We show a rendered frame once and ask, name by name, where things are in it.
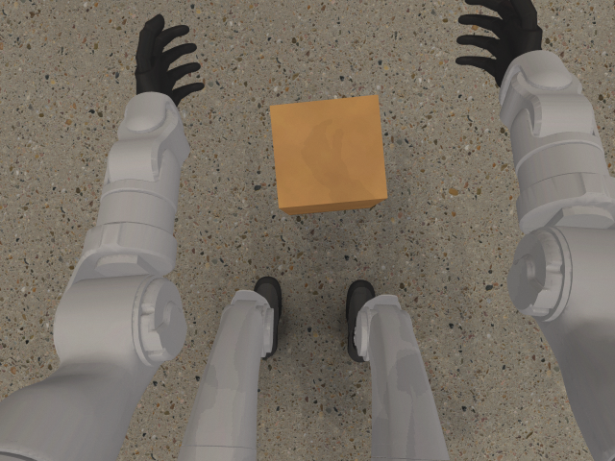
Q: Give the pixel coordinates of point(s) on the right robot forearm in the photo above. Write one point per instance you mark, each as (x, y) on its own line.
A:
(557, 150)

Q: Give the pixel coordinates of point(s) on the right robot upper arm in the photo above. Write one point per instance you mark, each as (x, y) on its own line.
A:
(564, 277)

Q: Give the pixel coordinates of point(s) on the robot right hand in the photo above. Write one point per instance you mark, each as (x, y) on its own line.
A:
(517, 31)

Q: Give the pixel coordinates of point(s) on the left robot upper arm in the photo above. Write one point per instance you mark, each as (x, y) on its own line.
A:
(112, 335)

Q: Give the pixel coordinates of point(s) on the right robot thigh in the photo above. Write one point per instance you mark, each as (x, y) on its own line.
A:
(405, 422)

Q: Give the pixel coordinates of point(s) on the left robot forearm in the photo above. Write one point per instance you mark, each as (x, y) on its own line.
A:
(139, 200)

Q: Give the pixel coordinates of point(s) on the robot left hand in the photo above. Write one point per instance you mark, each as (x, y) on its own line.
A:
(152, 64)

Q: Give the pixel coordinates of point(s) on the right robot shin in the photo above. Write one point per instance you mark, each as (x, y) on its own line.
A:
(382, 299)

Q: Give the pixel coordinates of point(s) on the carton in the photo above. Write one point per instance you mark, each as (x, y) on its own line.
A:
(328, 155)

